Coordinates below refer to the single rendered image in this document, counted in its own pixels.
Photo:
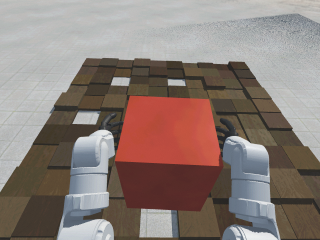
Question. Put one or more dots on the left robot forearm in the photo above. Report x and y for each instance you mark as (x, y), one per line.
(88, 182)

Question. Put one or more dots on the robot left upper arm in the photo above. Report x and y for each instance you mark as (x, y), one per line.
(87, 229)

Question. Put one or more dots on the carton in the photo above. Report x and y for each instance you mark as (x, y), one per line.
(168, 156)

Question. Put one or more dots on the right robot forearm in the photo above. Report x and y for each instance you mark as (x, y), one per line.
(250, 190)

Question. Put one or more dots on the robot right hand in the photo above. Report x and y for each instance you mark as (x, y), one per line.
(227, 133)

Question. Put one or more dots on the robot right upper arm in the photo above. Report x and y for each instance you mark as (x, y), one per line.
(243, 232)

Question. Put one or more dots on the robot left hand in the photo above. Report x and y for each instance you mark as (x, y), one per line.
(105, 125)

